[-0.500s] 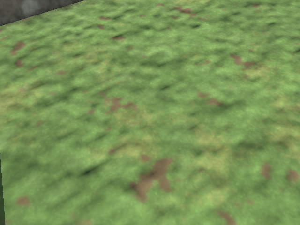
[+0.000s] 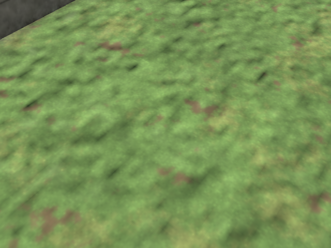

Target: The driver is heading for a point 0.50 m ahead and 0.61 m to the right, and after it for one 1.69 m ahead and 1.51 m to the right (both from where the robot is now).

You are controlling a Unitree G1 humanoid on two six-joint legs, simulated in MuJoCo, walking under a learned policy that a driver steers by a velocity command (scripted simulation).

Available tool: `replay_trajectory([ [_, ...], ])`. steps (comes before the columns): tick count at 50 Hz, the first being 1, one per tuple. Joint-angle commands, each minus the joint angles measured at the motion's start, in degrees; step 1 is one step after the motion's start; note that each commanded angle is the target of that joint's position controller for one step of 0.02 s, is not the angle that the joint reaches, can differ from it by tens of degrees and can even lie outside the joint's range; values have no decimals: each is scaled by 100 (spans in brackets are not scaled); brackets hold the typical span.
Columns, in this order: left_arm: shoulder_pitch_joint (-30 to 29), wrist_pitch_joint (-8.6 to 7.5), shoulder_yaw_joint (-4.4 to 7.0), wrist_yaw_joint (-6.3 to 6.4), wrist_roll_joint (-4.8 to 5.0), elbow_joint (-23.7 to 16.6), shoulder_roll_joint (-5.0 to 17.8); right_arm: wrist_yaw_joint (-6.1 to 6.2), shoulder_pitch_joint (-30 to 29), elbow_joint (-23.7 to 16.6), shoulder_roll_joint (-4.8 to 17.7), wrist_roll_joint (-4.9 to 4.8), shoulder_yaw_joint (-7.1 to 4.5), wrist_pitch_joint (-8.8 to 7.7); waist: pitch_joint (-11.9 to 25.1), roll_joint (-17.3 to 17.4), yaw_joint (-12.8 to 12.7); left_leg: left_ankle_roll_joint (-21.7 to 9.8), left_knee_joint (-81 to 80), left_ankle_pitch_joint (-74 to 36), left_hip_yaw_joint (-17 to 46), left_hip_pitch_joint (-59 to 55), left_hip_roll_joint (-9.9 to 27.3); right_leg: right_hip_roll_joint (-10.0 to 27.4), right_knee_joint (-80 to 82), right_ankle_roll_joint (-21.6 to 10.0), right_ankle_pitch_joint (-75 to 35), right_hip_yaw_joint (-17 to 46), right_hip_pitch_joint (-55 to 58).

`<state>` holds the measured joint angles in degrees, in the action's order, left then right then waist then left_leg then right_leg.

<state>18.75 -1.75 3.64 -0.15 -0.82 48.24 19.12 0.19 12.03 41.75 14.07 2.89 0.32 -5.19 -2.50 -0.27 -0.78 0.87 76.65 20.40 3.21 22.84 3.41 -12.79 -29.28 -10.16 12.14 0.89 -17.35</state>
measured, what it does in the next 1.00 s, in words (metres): walks ahead, turning right: left foot, then right foot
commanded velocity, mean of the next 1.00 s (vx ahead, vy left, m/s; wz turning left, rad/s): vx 0.74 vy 0.00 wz -0.96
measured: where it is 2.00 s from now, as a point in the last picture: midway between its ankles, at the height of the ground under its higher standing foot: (215, 153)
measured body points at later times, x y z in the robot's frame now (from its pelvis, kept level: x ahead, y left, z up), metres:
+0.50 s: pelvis +0.47 +0.02 +0.01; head +0.49 +0.01 +0.46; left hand +0.78 +0.19 -0.06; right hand +0.35 -0.25 -0.11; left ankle +0.45 +0.17 -0.73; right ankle +0.47 -0.08 -0.63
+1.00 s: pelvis +0.79 -0.14 +0.01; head +0.80 -0.21 +0.46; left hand +1.11 -0.06 -0.07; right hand +0.75 -0.50 -0.04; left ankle +1.05 -0.16 -0.66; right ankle +0.76 -0.17 -0.72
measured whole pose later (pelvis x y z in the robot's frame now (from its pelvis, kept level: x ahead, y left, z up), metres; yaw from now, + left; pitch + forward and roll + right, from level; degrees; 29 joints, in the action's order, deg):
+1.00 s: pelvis +0.79 -0.14 +0.01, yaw -57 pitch +3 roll +1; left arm 12.8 2.3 5.4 2.3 2.5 37.9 18.4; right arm 2.0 -2.7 31.4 17.1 0.9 -2.6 -4.3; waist -4.4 2.1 -3.4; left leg 6.1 44.3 9.8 12.8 39.5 0.1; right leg -13.3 -27.8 -7.3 11.0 14.5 -16.6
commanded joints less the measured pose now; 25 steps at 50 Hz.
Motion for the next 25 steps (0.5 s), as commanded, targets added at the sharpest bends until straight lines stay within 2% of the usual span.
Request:
replay_trajectory([
  [1, 233, -231, 154, 67, 68, -301, 629, -40, 104, -541, 763, 181, -132, 154, 41, 388, 316, 177, -835, 524, 67, 1404, 319, 1611, 1598, -1063, -878, 2536, 752],
  [2, 216, -277, 166, 42, 76, -320, 697, -70, -200, -704, 716, 166, -103, 209, -130, 290, 302, 240, -1367, 459, -69, 1273, 342, 1489, 1792, -1060, -817, 2403, 278],
  [4, 146, -324, 202, 15, 45, -372, 758, -139, -1018, -1075, 571, 77, -14, 200, -432, 87, 145, 335, -2506, -713, -301, 873, 278, 1246, 2094, -928, -1003, 2234, -450],
  [5, 154, -335, 232, -14, 50, -375, 787, -161, -1233, -1159, 510, 5, 19, 181, -427, -16, 43, 325, -3094, -1499, -352, 495, 189, 1128, 2119, -757, -1317, 2109, -623],
  [7, 321, -353, 295, -73, 125, -332, 897, -165, -1382, -1197, 544, -96, 10, 159, -222, -115, -161, 230, -3817, -2538, -387, -197, -14, 1170, 2084, -495, -1994, 2113, -492],
  [9, 495, -330, 336, -62, 155, -271, 979, -132, -1448, -1238, 702, -123, -41, 150, -81, -165, -265, 123, -4302, -2610, -330, -421, -149, 1298, 1776, -312, -2557, 2250, 164],
  [10, 511, -311, 354, -30, 145, -262, 1032, -97, -1289, -1197, 822, -114, -88, 141, 59, -152, -195, 73, -4540, -2398, -286, -654, -261, 1303, 1377, -189, -3141, 2292, 527],
  [11, 508, -298, 381, -10, 117, -255, 1157, -38, -875, -1074, 1030, -112, -178, 125, 398, -117, -9, 12, -4595, -1959, -281, -1137, -427, 1286, 683, -50, -3971, 2287, 838],
  [12, 352, -290, 415, -21, 75, -270, 1352, 40, -21, -864, 1252, -128, -296, 95, 903, -63, 505, -43, -4626, -1498, -300, -2062, -481, 1201, -480, 93, -4316, 2190, 812],
  [13, 67, -339, 383, -47, 28, -335, 1260, 154, 1176, -599, 1534, -98, -436, 74, 1435, -43, 1170, -132, -4404, -949, -90, -3434, -114, 988, -1972, 219, -3862, 2025, 105],
  [14, -61, -402, 141, -16, -29, -541, 323, 267, 2318, -394, 1890, 65, -562, 54, 2128, 1045, 1388, -260, -4523, 935, 1401, -4668, 1385, 591, -4092, 215, 161, 1517, -924],
  [15, 759, -366, -23, 4, 273, -908, 23, 195, 1596, -480, 2278, 152, -655, 85, 2758, 2824, 486, -848, -5994, 2105, 4900, -5037, 2689, 346, -5297, 345, 1745, 869, -2285],
  [16, 223, -248, 2, 69, 52, -669, 532, 152, 861, -656, 1549, 78, -592, 129, 1751, 1474, 552, -890, -6215, 2892, 4526, -4114, 2287, 967, -5431, 286, 980, 699, -2737],
  [17, -245, -185, 48, -4, -40, -693, 639, 129, 553, -632, 1086, 34, -475, 144, 1040, 771, 557, -838, -6104, 2143, 3288, -3361, 1977, 1230, -5124, 320, 501, 538, -2720],
  [18, -491, -129, 48, -86, -80, -702, 578, 102, 568, -482, 903, 70, -436, 145, 624, 251, 516, -794, -6123, 1009, 2453, -2790, 1752, 1398, -4962, 365, 383, 458, -2606],
  [19, -708, -64, 26, -184, -133, -811, 420, 112, 749, -279, 852, 56, -407, 116, 373, 247, 454, -730, -6184, 339, 1772, -2417, 1564, 1547, -4845, 374, 402, 457, -2567],
  [20, -784, 24, -24, -255, -129, -919, 231, 79, 900, -73, 735, 11, -375, 67, 181, 431, 343, -643, -6264, -152, 1282, -2146, 1485, 1650, -4779, 398, 442, 421, -2557],
  [21, -957, 98, -77, -300, -119, -1059, 62, 22, 1011, 94, 628, -78, -353, 5, 81, 525, 264, -561, -6352, -644, 900, -2086, 1448, 1753, -4719, 389, 433, 389, -2689],
  [22, -1154, 151, -120, -336, -120, -1207, -33, -24, 1048, 200, 568, -147, -338, -49, 2, 518, 195, -494, -6451, -1171, 500, -2039, 1434, 1816, -4637, 386, 349, 341, -2841],
  [23, -1365, 170, -154, -373, -130, -1363, -62, -54, 1011, 245, 553, -178, -333, -93, -48, 524, 143, -436, -6551, -1735, 74, -1921, 1363, 1823, -4462, 387, 112, 241, -2852],
  [24, -1492, 182, -177, -404, -122, -1451, -86, -61, 912, 287, 543, -185, -331, -116, -53, 499, 58, -361, -6653, -2122, -444, -1818, 1169, 1770, -4310, 383, -191, 131, -2786],
  [25, -1606, 179, -218, -441, -109, -1628, -105, -62, 799, 271, 681, -163, -348, -170, -175, 663, -80, -376, -6720, -2555, -699, -1625, 1255, 1869, -3895, 382, -511, 116, -2711],
])
Keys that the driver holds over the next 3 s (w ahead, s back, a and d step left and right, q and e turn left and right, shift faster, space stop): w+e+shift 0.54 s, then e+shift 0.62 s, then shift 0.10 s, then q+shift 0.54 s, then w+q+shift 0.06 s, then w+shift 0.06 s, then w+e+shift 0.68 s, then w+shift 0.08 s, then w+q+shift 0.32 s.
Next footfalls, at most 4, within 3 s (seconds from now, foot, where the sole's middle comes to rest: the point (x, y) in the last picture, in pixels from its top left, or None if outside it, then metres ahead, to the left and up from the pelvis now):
0.26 left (130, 240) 0.49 0.16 -0.76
0.68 right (214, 175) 0.79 -0.20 -0.76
1.12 left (227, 131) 1.04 -0.28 -0.76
1.46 right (232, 177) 0.78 -0.28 -0.76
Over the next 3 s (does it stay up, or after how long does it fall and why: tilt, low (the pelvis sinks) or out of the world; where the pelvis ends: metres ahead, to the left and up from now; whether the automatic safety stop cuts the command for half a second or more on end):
stays up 1.37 -0.96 0.01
